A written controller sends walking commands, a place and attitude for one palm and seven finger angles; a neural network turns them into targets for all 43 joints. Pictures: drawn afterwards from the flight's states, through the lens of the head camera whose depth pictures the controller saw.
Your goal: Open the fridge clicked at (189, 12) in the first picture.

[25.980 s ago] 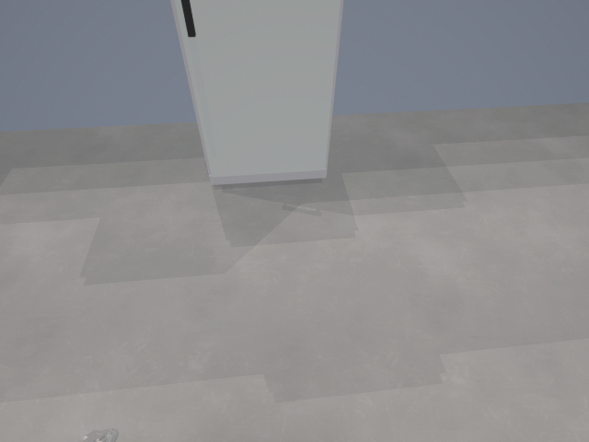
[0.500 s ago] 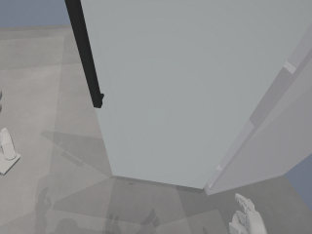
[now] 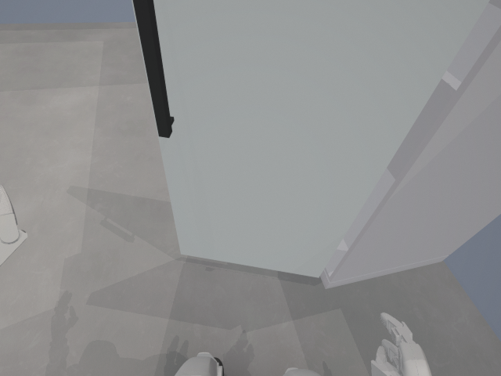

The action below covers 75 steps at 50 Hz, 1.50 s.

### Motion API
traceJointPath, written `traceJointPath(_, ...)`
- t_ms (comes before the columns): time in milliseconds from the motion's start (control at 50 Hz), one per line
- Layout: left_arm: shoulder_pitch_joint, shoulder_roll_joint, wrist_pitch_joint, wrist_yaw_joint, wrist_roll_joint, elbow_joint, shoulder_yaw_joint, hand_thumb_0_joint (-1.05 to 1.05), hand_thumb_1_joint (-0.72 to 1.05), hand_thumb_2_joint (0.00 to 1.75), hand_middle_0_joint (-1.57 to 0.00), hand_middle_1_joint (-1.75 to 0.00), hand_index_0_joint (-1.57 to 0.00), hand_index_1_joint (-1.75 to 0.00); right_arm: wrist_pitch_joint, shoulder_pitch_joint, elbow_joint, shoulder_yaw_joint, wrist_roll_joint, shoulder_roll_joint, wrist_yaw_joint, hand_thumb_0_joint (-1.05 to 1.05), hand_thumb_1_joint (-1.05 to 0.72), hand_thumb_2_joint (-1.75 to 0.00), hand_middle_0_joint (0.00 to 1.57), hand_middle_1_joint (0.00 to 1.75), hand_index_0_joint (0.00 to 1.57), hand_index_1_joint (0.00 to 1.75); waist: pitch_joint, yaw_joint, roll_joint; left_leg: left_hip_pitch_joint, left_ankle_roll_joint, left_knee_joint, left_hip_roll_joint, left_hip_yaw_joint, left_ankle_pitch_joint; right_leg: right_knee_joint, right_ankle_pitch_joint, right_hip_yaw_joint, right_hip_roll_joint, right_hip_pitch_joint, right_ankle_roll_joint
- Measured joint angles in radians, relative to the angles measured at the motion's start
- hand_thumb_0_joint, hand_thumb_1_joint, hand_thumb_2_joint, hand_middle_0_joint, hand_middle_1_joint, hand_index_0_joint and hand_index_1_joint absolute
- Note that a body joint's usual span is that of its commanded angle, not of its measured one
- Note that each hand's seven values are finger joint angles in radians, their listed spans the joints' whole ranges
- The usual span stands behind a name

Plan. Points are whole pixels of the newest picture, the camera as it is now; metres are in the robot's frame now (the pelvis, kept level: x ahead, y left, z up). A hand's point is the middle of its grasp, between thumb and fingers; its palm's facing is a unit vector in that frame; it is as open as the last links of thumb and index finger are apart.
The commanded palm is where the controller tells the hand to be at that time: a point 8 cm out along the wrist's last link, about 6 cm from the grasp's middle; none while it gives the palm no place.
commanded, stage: step back with the hand held close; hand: left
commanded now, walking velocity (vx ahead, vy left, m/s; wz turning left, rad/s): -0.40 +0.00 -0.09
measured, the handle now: (153, 34) +0.61 +0.22 +0.22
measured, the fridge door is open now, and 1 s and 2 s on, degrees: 67 67 67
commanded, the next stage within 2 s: stop stepping back and stand still in 0.26 s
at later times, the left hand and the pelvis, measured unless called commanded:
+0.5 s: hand out of the picture +0.12 +0.24 +0.19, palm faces +0.25 -0.85 -0.46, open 7.4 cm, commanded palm +0.06 +0.29 +0.20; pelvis -0.12 +0.01 +0.02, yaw -7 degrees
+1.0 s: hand out of the picture +0.05 +0.28 +0.20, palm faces +0.39 -0.80 -0.44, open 7.4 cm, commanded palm -0.01 +0.31 +0.20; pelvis -0.17 +0.03 +0.01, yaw -5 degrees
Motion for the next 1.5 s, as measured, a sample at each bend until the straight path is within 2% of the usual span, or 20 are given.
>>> traceJointPath(60, 0.044, 0.006, -0.014, 0.006, -0.020, 0.000, 0.019, 0.01, 0.88, 0.90, -0.21, -0.30, -0.21, -0.30, -0.016, 0.016, 0.023, -0.006, 0.001, 0.018, 0.017, 0.01, -0.90, -0.90, 0.20, 0.30, 0.20, 0.30, -0.033, 0.016, 0.005, 0.004, -0.014, -0.064, 0.018, 0.008, 0.039, -0.028, -0.081, -0.030, 0.013, 0.094, -0.017)
traceJointPath(120, 0.084, -0.008, -0.008, 0.014, -0.037, 0.000, 0.014, 0.01, 0.89, 0.90, -0.21, -0.30, -0.21, -0.30, -0.024, 0.021, 0.031, 0.008, -0.005, 0.029, 0.026, 0.01, -0.90, -0.90, 0.20, 0.30, 0.20, 0.30, -0.075, 0.041, -0.008, -0.013, -0.035, -0.119, 0.022, 0.039, 0.053, -0.281, -0.082, -0.043, -0.003, 0.241, -0.040)
traceJointPath(140, 0.084, -0.010, -0.005, 0.016, -0.035, -0.001, 0.013, 0.01, 0.89, 0.90, -0.21, -0.30, -0.21, -0.30, -0.022, 0.013, 0.030, 0.013, -0.007, 0.033, 0.029, 0.01, -0.90, -0.90, 0.20, 0.30, 0.20, 0.30, -0.081, 0.057, -0.026, -0.035, -0.051, -0.103, 0.017, 0.058, 0.015, -0.368, -0.033, -0.020, -0.020, 0.266, -0.056)
traceJointPath(220, 0.017, -0.053, 0.018, 0.019, -0.002, 0.034, -0.068, 0.01, 0.89, 0.90, -0.21, -0.30, -0.21, -0.30, 0.007, -0.016, 0.086, 0.030, -0.009, 0.030, 0.020, 0.01, -0.90, -0.90, 0.20, 0.30, 0.20, 0.30, -0.071, 0.086, -0.052, -0.075, -0.104, 0.189, -0.035, 0.029, -0.259, -0.388, 0.100, 0.015, -0.049, 0.248, -0.019)
traceJointPath(300, 0.007, -0.050, 0.049, 0.012, 0.013, 0.029, -0.083, 0.01, 0.88, 0.90, -0.21, -0.30, -0.21, -0.30, 0.029, -0.023, 0.060, 0.056, -0.003, 0.029, 0.004, 0.01, -0.90, -0.90, 0.20, 0.30, 0.20, 0.30, -0.079, 0.058, -0.091, 0.063, -0.102, 0.078, -0.057, 0.051, -0.200, -0.387, 0.120, 0.038, -0.076, 0.218, 0.001)
traceJointPath(320, 0.006, -0.044, 0.053, 0.008, 0.011, 0.015, -0.081, 0.01, 0.88, 0.90, -0.21, -0.30, -0.21, -0.30, 0.028, -0.025, 0.038, 0.056, 0.001, 0.017, 0.002, 0.01, -0.90, -0.90, 0.20, 0.30, 0.20, 0.30, -0.078, 0.049, -0.072, 0.113, -0.090, -0.016, -0.041, 0.044, -0.070, -0.366, 0.120, 0.032, -0.060, 0.197, 0.006)
traceJointPath(360, -0.016, -0.003, 0.046, -0.002, 0.000, 0.004, -0.061, 0.01, 0.88, 0.90, -0.21, -0.30, -0.21, -0.30, 0.024, -0.057, 0.023, 0.039, 0.010, 0.026, 0.004, 0.01, -0.90, -0.90, 0.20, 0.30, 0.20, 0.30, -0.045, 0.031, -0.092, 0.123, -0.026, -0.067, -0.054, 0.055, -0.086, -0.270, 0.071, 0.047, -0.062, 0.133, 0.007)
traceJointPath(440, 0.029, 0.029, 0.051, -0.017, -0.025, -0.024, -0.025, 0.01, 0.88, 0.90, -0.21, -0.30, -0.21, -0.30, -0.004, -0.080, -0.004, 0.029, -0.007, 0.047, 0.026, 0.01, -0.90, -0.90, 0.20, 0.30, 0.20, 0.30, -0.007, 0.005, -0.088, 0.118, -0.011, -0.114, -0.030, 0.061, -0.041, -0.068, -0.060, 0.034, -0.016, 0.057, 0.000)
traceJointPath(560, 0.169, 0.039, 0.071, -0.004, -0.025, -0.063, -0.011, 0.01, 0.88, 0.90, -0.21, -0.30, -0.21, -0.30, 0.001, 0.028, -0.026, 0.031, -0.007, 0.041, 0.023, 0.01, -0.90, -0.90, 0.20, 0.30, 0.20, 0.30, -0.079, -0.013, -0.056, 0.110, -0.042, -0.186, -0.019, 0.035, -0.047, -0.349, -0.054, -0.076, -0.018, 0.250, -0.032)
traceJointPath(640, 0.140, 0.010, 0.090, 0.004, -0.018, -0.013, -0.017, 0.01, 0.88, 0.90, -0.21, -0.30, -0.22, -0.31, 0.037, 0.053, 0.032, 0.027, -0.010, 0.008, 0.015, 0.01, -0.90, -0.90, 0.20, 0.30, 0.20, 0.30, -0.105, 0.036, -0.059, 0.008, -0.081, 0.086, -0.051, 0.016, -0.230, -0.450, 0.140, -0.061, -0.039, 0.268, -0.081)
traceJointPath(700, 0.086, -0.055, 0.090, 0.023, -0.006, 0.070, -0.054, 0.01, 0.88, 0.90, -0.21, -0.30, -0.21, -0.31, 0.055, 0.089, 0.091, 0.024, -0.005, -0.014, 0.007, 0.01, -0.90, -0.90, 0.20, 0.30, 0.20, 0.30, -0.145, 0.058, -0.065, 0.000, -0.083, 0.285, -0.057, 0.018, -0.248, -0.440, 0.144, -0.047, -0.063, 0.263, -0.063)
traceJointPath(820, -0.006, -0.127, 0.102, 0.040, 0.019, 0.137, -0.114, 0.01, 0.89, 0.90, -0.21, -0.30, -0.21, -0.30, 0.029, 0.128, 0.110, 0.011, -0.004, -0.044, -0.021, 0.01, -0.90, -0.90, 0.20, 0.30, 0.20, 0.30, -0.163, 0.027, -0.055, 0.224, -0.041, -0.015, 0.000, 0.048, -0.308, -0.353, 0.102, -0.085, -0.089, 0.224, -0.037)
traceJointPath(960, 0.040, -0.028, 0.072, 0.030, 0.017, 0.065, -0.039, 0.01, 0.89, 0.90, -0.21, -0.30, -0.21, -0.30, -0.011, 0.071, 0.064, 0.025, -0.010, 0.033, -0.001, 0.01, -0.90, -0.90, 0.20, 0.30, 0.20, 0.30, -0.094, -0.023, -0.071, 0.237, -0.068, -0.036, 0.000, 0.059, -0.198, -0.146, -0.032, -0.069, -0.072, 0.134, -0.022)
traceJointPath(1040, 0.082, -0.002, 0.058, 0.028, 0.015, 0.041, -0.013, 0.01, 0.89, 0.90, -0.21, -0.30, -0.21, -0.30, -0.004, 0.077, 0.037, 0.052, -0.008, 0.051, 0.020, 0.01, -0.90, -0.90, 0.20, 0.30, 0.20, 0.30, -0.093, -0.016, -0.035, 0.215, -0.079, -0.006, 0.021, 0.049, -0.213, -0.339, 0.091, -0.108, -0.057, 0.195, -0.040)
traceJointPath(1140, 0.072, -0.055, 0.063, 0.020, 0.011, 0.082, -0.056, 0.01, 0.89, 0.90, -0.21, -0.30, -0.21, -0.30, 0.028, 0.065, 0.076, 0.046, -0.001, 0.029, 0.033, 0.01, -0.90, -0.90, 0.20, 0.30, 0.20, 0.30, -0.095, 0.027, -0.015, 0.136, -0.068, 0.213, -0.007, 0.024, -0.350, -0.326, 0.118, -0.103, -0.058, 0.190, -0.072)
traceJointPath(1200, 0.059, -0.093, 0.069, 0.025, 0.014, 0.094, -0.078, 0.01, 0.88, 0.90, -0.21, -0.30, -0.21, -0.30, 0.035, 0.057, 0.084, 0.047, -0.002, 0.009, 0.025, 0.01, -0.90, -0.90, 0.20, 0.30, 0.20, 0.30, -0.079, 0.037, -0.031, 0.168, -0.062, 0.108, -0.016, 0.046, -0.288, -0.332, 0.111, -0.098, -0.074, 0.208, -0.061)
traceJointPath(1240, -0.009, -0.094, 0.078, -0.014, 0.041, 0.217, -0.138, 0.00, 0.89, 0.90, -0.21, -0.30, -0.21, -0.30, 0.018, 0.047, 0.105, 0.026, -0.002, -0.030, 0.064, 0.01, -0.90, -0.90, 0.20, 0.30, 0.20, 0.30, -0.088, 0.035, -0.006, 0.166, -0.054, 0.050, -0.014, 0.038, -0.136, -0.276, 0.092, -0.123, -0.082, 0.174, -0.045)
traceJointPath(1360, -0.227, -0.157, 0.310, -0.115, 0.047, 0.915, -0.363, 0.00, 0.90, 0.90, -0.20, -0.30, -0.20, -0.30, 0.111, -0.058, 0.153, 0.024, -0.029, -0.085, 0.078, 0.01, -0.90, -0.90, 0.20, 0.30, 0.20, 0.30, -0.067, -0.007, -0.008, 0.131, -0.050, 0.068, -0.071, 0.045, -0.227, -0.061, -0.052, -0.008, -0.097, 0.057, -0.014)
traceJointPath(1460, -0.219, -0.269, 0.324, -0.144, 0.054, 1.287, -0.491, 0.01, 0.91, 0.90, -0.20, -0.30, -0.20, -0.30, 0.154, -0.073, 0.214, 0.021, -0.014, -0.060, 0.077, 0.01, -0.90, -0.90, 0.20, 0.30, 0.20, 0.30, -0.015, -0.028, -0.026, 0.154, -0.068, 0.046, -0.056, 0.019, -0.252, -0.211, 0.070, -0.023, -0.071, 0.127, -0.048)
traceJointPath(1500, -0.205, -0.296, 0.301, -0.125, 0.039, 1.358, -0.468, -0.01, 0.96, 0.90, -0.21, -0.30, -0.21, -0.30, 0.168, -0.051, 0.257, 0.017, -0.013, -0.044, 0.073, 0.00, -0.90, -0.90, 0.20, 0.29, 0.20, 0.30, -0.008, -0.016, -0.033, 0.162, -0.068, 0.041, -0.047, -0.008, -0.274, -0.268, 0.088, -0.043, -0.056, 0.151, -0.059)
